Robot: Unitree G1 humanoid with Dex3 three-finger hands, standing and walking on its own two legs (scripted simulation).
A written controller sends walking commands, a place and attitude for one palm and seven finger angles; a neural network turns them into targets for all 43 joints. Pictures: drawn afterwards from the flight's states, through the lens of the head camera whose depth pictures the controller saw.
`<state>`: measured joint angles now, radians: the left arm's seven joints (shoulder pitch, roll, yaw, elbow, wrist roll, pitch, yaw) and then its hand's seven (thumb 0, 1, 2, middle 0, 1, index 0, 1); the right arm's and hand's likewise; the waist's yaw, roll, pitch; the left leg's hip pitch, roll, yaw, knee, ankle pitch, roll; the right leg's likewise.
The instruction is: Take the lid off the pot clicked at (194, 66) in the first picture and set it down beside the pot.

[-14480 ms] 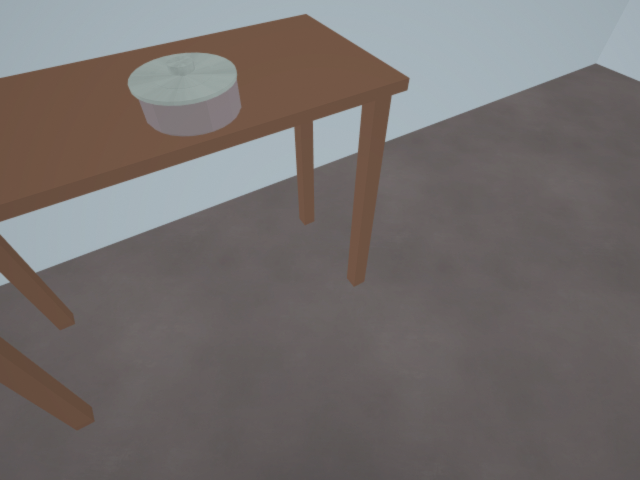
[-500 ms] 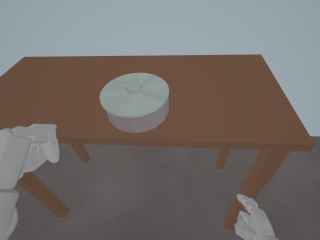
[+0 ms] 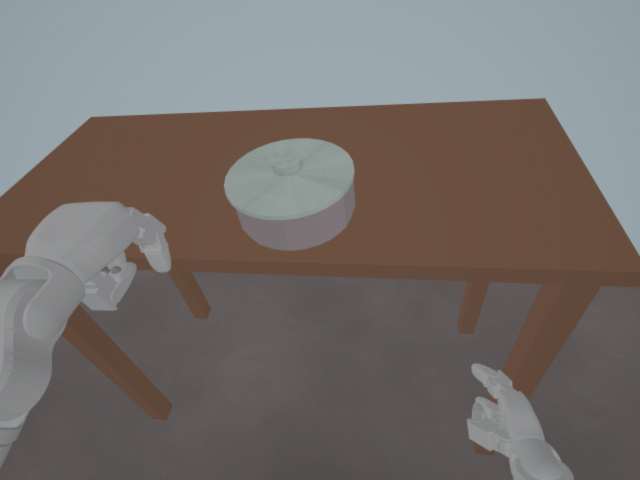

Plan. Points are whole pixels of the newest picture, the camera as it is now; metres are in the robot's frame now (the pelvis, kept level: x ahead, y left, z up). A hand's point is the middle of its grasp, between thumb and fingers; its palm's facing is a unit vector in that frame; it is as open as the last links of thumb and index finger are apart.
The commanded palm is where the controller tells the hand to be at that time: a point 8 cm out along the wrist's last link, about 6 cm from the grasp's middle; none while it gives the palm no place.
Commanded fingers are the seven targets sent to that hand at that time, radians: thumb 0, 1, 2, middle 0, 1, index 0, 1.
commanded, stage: reach forward and open the fingers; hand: left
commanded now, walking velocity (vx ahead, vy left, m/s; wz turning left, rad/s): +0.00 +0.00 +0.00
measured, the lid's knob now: (286, 162) +0.51 +0.13 +0.15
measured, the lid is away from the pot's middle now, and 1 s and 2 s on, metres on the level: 0.00 0.00 0.00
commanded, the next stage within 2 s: move the open hand above the knob in 0.46 s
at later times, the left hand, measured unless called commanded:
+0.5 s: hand (132, 226) +0.31 +0.25 +0.21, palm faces -0.04 -0.01 -1.00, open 9.6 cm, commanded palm +0.27 +0.25 +0.28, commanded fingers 0.00 -0.36 1.68 -0.89 -0.08 -0.89 -0.08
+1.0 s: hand (175, 192) +0.36 +0.22 +0.21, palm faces -0.08 -0.03 -1.00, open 9.8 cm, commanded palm +0.32 +0.22 +0.28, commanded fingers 0.00 -0.36 1.68 -0.89 -0.08 -0.89 -0.08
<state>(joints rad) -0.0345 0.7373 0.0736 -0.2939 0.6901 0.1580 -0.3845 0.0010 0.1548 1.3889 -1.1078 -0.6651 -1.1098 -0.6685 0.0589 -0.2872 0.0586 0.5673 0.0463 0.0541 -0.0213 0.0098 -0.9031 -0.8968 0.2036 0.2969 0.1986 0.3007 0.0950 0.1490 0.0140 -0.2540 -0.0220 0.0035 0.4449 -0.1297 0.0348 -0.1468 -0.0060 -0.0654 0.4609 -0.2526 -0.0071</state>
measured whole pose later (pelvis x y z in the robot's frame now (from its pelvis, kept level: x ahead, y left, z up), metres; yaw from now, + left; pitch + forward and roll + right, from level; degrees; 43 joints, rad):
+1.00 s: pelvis +0.00 +0.01 +0.00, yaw -1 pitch -2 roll +0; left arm -0.54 0.65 -0.12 0.06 0.78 0.25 -0.48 0.00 -0.35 1.67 -0.90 -0.08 -0.90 -0.09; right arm 0.09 -0.30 0.06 0.59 0.06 0.08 0.01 0.01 -0.90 -0.90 0.20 0.30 0.20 0.30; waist 0.06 0.13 0.01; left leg -0.28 -0.04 0.02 0.45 -0.13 0.05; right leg -0.20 -0.03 -0.04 0.51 -0.28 0.00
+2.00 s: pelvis +0.04 +0.01 +0.00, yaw -1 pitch +2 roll +1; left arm -0.94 0.47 -0.30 0.44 0.84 0.37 -0.48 0.00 -0.34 1.67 -0.90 -0.08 -0.90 -0.09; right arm 0.13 -0.30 0.04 0.64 0.06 0.11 0.02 0.01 -0.91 -0.90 0.20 0.30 0.20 0.30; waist 0.00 0.10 -0.03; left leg -0.29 -0.06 0.03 0.43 -0.17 0.05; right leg -0.21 -0.04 -0.04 0.48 -0.31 0.00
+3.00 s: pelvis +0.04 +0.00 +0.00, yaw -1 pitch +1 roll +1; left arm -1.00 0.44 -0.34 0.53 0.84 0.39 -0.49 0.00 -0.34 1.67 -0.90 -0.08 -0.90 -0.09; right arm 0.10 -0.28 0.05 0.63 0.06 0.12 0.02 0.01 -0.91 -0.90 0.20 0.30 0.20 0.30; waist 0.00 0.10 -0.04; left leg -0.28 -0.05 0.02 0.42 -0.17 0.05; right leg -0.20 -0.04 -0.04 0.49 -0.32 0.00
